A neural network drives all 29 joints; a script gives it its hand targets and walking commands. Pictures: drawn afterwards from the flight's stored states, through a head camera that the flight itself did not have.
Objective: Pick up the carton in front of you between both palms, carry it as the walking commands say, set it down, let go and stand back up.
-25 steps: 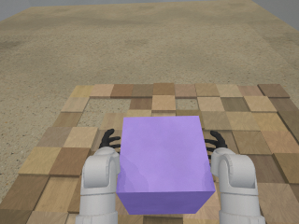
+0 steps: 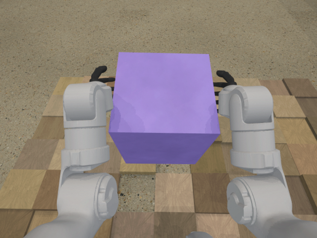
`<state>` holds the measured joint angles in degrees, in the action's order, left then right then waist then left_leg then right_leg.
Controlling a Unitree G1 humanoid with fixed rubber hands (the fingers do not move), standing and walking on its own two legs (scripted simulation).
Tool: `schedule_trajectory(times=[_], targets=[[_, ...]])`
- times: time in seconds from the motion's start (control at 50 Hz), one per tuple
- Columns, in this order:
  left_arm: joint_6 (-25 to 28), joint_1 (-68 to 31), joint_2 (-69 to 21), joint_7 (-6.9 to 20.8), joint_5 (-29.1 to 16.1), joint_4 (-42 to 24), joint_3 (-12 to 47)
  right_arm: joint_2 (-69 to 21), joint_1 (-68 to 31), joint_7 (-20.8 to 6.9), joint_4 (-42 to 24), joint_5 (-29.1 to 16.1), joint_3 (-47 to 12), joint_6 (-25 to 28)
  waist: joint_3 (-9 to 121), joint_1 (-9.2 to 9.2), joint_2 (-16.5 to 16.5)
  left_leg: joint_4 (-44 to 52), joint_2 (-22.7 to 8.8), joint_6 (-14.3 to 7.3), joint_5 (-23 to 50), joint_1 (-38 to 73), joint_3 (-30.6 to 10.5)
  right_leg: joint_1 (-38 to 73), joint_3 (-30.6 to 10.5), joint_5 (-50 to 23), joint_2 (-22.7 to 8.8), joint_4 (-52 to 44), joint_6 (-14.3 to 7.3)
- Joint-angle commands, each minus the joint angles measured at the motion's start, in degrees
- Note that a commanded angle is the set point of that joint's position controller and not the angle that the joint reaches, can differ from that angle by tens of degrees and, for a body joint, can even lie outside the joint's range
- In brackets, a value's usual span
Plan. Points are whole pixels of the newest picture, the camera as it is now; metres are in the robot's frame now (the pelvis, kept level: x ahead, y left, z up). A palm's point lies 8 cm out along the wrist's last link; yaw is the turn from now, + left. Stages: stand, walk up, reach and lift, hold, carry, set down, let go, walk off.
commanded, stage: carry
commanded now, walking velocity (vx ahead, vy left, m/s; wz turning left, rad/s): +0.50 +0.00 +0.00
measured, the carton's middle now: (162, 115) +0.43 -0.01 +0.06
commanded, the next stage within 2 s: none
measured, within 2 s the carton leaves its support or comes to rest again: neither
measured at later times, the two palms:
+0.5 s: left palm (106, 52) +0.70 +0.15 +0.08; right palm (187, 45) +0.72 -0.13 +0.07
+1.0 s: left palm (98, 9) +1.04 +0.22 +0.07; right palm (159, 4) +1.09 -0.06 +0.06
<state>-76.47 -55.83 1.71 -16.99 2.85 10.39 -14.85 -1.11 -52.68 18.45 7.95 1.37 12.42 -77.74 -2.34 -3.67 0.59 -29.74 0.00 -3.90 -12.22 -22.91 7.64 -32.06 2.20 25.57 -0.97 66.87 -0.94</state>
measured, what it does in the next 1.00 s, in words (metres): goes down: right foot, then left foot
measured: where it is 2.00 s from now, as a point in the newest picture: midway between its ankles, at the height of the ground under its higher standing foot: (141, 91)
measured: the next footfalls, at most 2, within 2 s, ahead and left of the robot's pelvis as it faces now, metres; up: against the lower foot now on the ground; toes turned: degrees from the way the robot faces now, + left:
right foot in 0.22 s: +0.29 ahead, -0.13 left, +0.00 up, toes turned -4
left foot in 0.52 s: +0.52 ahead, +0.09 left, -0.03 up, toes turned +11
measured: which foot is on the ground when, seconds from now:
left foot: down 0.00-0.22, up 0.24-0.50, down 0.52-0.84, up 0.86-1.00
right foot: up 0.00-0.20, down 0.22-0.58, up 0.60-0.78, down 0.80-1.00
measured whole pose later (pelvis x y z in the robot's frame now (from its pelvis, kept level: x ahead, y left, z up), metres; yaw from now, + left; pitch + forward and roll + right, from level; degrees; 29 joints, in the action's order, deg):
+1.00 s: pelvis +0.71 +0.02 -0.03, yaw +3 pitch +6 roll -1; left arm -68.0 -38.5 -6.8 -21.3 4.6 7.0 -11.0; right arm -2.0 -38.1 10.0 9.8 6.0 12.9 -68.0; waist -0.1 7.5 0.3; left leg -74.5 1.5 -3.5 -32.7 -37.3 2.7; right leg -13.3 3.3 12.6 2.1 31.8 -6.0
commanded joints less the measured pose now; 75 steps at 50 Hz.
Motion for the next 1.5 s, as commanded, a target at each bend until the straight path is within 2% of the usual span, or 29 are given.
schedule_trajectory(times=[0.0,0.1,0.12,0.14,0.16,0.24,0.38,0.46,0.52,0.56,0.64,0.68,0.7,0.74,0.78,0.82,0.86,0.92,0.96,1.0,1.02,1.04,1.06,1.08,1.12,1.22,1.38,1.44,1.48], targets=[[-3.04,-37.19,-63.95,19.91,-20.82,2.92,19.73,-60.9,-49.36,-24.19,-2.71,-25.78,-20.95,-0.95,32.62,-2.12,-7.67,5.84,-15.61,-9.3,21.89,35.78,-17.3,-10.67,-0.9,-7.12,-2.23,-15.76,-0.73],[0.66,-31.09,-68.58,23.19,-15.64,13.22,16.39,-69.55,-40.25,-27.51,13.62,-21.01,-17.4,1.66,30.92,1.24,-6.34,-1.05,-9.55,-0.94,30.43,22.91,-2.17,16.86,9.6,-24.44,2.2,-42.21,-0.62],[2.14,-30.12,-69.62,24.08,-14.88,14.45,15.63,-70.98,-39.73,-28.13,15.44,-20.36,-17.67,3.03,32.7,4.23,-4.95,-8.48,-7.5,1.63,29.3,10.41,-0.4,31.72,4.85,-24.81,-1.08,-38.97,-4.17],[3.58,-28.95,-69.61,24.67,-14.47,14.54,15.32,-71.95,-41.1,-28.61,14.9,-20.59,-18.29,4.18,35.47,6.77,6.93,-20.61,-3.49,4.36,16.16,-3.97,0.46,45.14,-10.84,-38.25,-11.13,-37.39,-9.38],[4.53,-30.04,-69.85,25.0,-14.65,12.81,16.08,-72.84,-43.18,-28.78,13.32,-21.23,-19.58,5.14,36.52,8.32,18.53,-34.85,3.76,4.88,-16.99,-18.63,-2.63,55.37,-26.36,-53.59,-18.97,-40.21,-17.03],[6.96,-34.68,-73.54,25.4,-20.55,4.93,24.24,-72.91,-38.4,-27.26,10.89,-19.93,-19.22,7.99,30.73,6.93,2.44,-32.0,-3.64,2.66,-13.48,-21.57,-10.11,46.66,-20.63,-38.99,-17.86,-42.39,-13.13],[8.65,-24.08,-77.62,26.32,-24.34,-2.61,32.35,-71.68,-29.91,-24.65,-3.52,-18.99,-27.71,11.95,31.15,6.78,9.14,0.72,0.37,3.92,7.0,-1.91,-1.71,37.77,-4.89,-43.11,-12.18,-41.6,-5.91],[8.54,-18.23,-76.95,26.16,-23.25,-4.42,35.61,-69.35,-25.69,-24.66,-8.26,-18.18,-31.89,12.54,32.67,3.37,3.01,13.38,0.77,3.73,27.63,21.16,1.07,29.36,3.42,-39.46,-5.89,-23.41,-1.74],[7.24,-15.2,-74.19,25.86,-23.03,-5.65,38.88,-66.01,-21.58,-25.25,-8.1,-17.44,-33.93,11.75,38.96,2.07,-17.16,1.2,-22.54,-6.44,53.16,55.91,-25.54,-8.66,0.31,11.7,2.22,1.39,2.23],[7.25,-12.52,-72.3,24.68,-21.17,-6.93,38.41,-67.1,-22.73,-25.59,-13.52,-20.96,-37.38,10.75,35.05,1.18,-7.6,3.61,-20.14,-4.38,38.6,58.58,-20.04,-19.4,0.89,6.51,-0.78,0.19,2.0],[8.09,-18.99,-72.32,23.35,-22.1,-14.12,41.49,-65.37,-26.64,-25.61,-18.83,-22.91,-38.74,10.82,33.93,-2.77,-8.84,3.77,-15.71,-5.72,23.24,46.9,-14.68,-10.41,4.07,5.19,1.05,-17.69,2.33],[7.84,-18.93,-71.29,22.43,-23.84,-13.17,43.36,-60.97,-26.29,-25.44,-17.57,-21.48,-37.16,9.35,26.05,-3.94,-11.18,1.63,-11.58,-5.29,52.9,42.08,-12.26,-9.51,8.68,-1.37,4.65,-22.82,1.59],[7.91,-17.66,-71.42,22.39,-23.44,-13.26,43.85,-61.58,-23.44,-25.66,-13.8,-20.49,-38.54,9.01,28.59,0.45,-18.34,-5.04,-11.16,-2.57,55.87,39.7,-7.17,-1.76,4.94,-11.11,2.68,-37.45,0.54],[8.56,-16.64,-68.92,22.32,-21.43,-10.79,43.23,-62.05,-23.26,-26.68,-10.51,-23.03,-41.29,8.83,32.74,8.05,-7.92,-18.09,-6.34,2.27,44.47,14.99,3.19,32.92,10.1,-33.96,4.47,-39.49,-1.51],[9.06,-12.52,-66.13,22.52,-18.09,-5.36,40.09,-64.69,-24.25,-28.09,-3.41,-23.73,-41.04,8.31,30.9,12.49,17.17,-44.52,7.08,3.22,-16.53,-18.93,-0.68,53.73,-21.4,-58.06,-11.54,-42.96,-12.67],[9.54,-15.31,-64.74,22.81,-17.3,-4.55,38.06,-65.91,-28.58,-28.6,-0.56,-24.89,-39.56,9.35,28.76,13.53,11.66,-55.17,4.66,0.65,-24.66,-29.74,-7.19,58.19,-27.79,-70.17,-15.85,-37.86,-17.06],[10.08,-19.83,-69.38,24.27,-22.09,-3.89,40.43,-66.34,-33.62,-27.72,-5.11,-24.14,-37.51,11.6,29.08,12.32,6.69,-53.46,-1.12,-0.87,-27.15,-41.01,-12.6,62.61,-25.71,-60.05,-15.29,-34.44,-14.74],[10.02,-27.51,-75.58,26.44,-29.69,-6.17,42.77,-63.43,-31.41,-24.45,-6.97,-19.44,-34.77,13.28,27.29,10.5,2.08,-31.15,-0.82,0.84,-16.94,-28.67,-5.15,47.92,-17.55,-51.33,-11.34,-41.08,-11.02],[9.31,-30.62,-75.41,27.26,-32.06,-5.92,41.82,-61.24,-28.25,-22.26,-5.76,-16.13,-31.18,13.44,27.54,9.05,6.75,-15.5,1.43,1.06,-5.6,-10.94,-2.53,34.08,-9.89,-54.53,-8.28,-42.57,-8.73],[9.0,-27.74,-75.34,27.68,-31.77,-0.72,38.26,-60.42,-25.19,-21.34,-3.76,-13.93,-28.41,13.41,31.75,2.48,8.43,-4.74,6.0,-0.18,13.21,14.31,2.82,22.66,-0.84,-67.47,-5.46,-33.46,-5.15],[8.86,-27.53,-74.68,27.77,-30.73,1.07,36.7,-60.99,-23.69,-21.62,-2.1,-13.14,-27.38,13.35,33.27,-1.46,5.48,-0.91,2.87,-2.01,19.75,26.18,-1.0,15.61,1.18,-59.53,-3.11,-24.07,-2.7],[8.57,-26.62,-75.16,27.97,-29.42,3.05,35.49,-60.49,-24.45,-22.07,-1.04,-13.12,-26.74,13.47,35.12,-3.58,-7.38,2.44,-9.06,-7.86,35.11,39.54,-18.63,1.39,-0.24,-15.87,2.57,-9.91,-0.1],[8.03,-25.29,-75.08,28.24,-28.99,6.17,34.94,-58.17,-24.72,-22.38,-0.07,-12.87,-25.68,13.66,39.47,-2.95,-18.87,2.74,-18.05,-14.01,46.04,44.29,-33.5,-2.94,-3.65,2.17,6.46,4.33,0.32],[8.0,-23.65,-74.64,28.17,-27.64,9.1,33.61,-58.81,-25.54,-22.84,0.48,-13.19,-26.58,13.47,40.49,-1.97,-14.35,0.88,-18.82,-16.02,42.86,44.17,-35.38,-4.92,-8.08,1.72,4.33,12.65,-0.22],[8.27,-28.29,-75.56,27.33,-27.17,4.44,33.09,-63.09,-33.76,-23.62,-6.84,-17.51,-31.33,13.57,36.28,-1.09,-5.17,1.54,-16.25,-11.05,34.14,40.75,-30.63,-11.35,-8.21,-3.76,0.16,8.26,-0.86],[6.7,-31.47,-64.91,19.97,-21.89,-11.82,29.7,-63.81,-49.15,-23.1,-25.05,-29.04,-37.04,9.12,36.7,-1.31,-3.84,4.02,-12.81,-7.5,31.0,37.91,-23.18,-8.12,-3.23,-6.74,-0.37,-8.41,0.11],[2.7,-29.05,-54.41,18.25,-9.93,-4.77,27.37,-60.27,-41.66,-27.18,-4.35,-27.41,-31.45,1.61,30.53,-2.37,-7.12,1.92,-7.85,-2.15,45.27,33.86,-12.01,-1.06,5.17,-27.64,3.7,-33.81,-1.87],[1.71,-33.82,-55.63,19.73,-11.65,-1.17,26.91,-61.2,-43.52,-28.24,2.37,-26.73,-29.77,1.44,29.72,-0.07,-7.53,-7.04,-6.5,0.2,46.65,26.98,-6.73,15.42,7.77,-34.58,5.0,-44.1,-3.91],[0.85,-35.47,-56.85,20.73,-13.95,1.44,26.03,-61.06,-47.16,-28.23,4.75,-26.42,-27.96,1.1,29.75,5.64,-4.1,-20.88,-4.9,2.5,33.41,13.28,-4.82,33.58,3.55,-41.6,-0.7,-46.67,-5.36]])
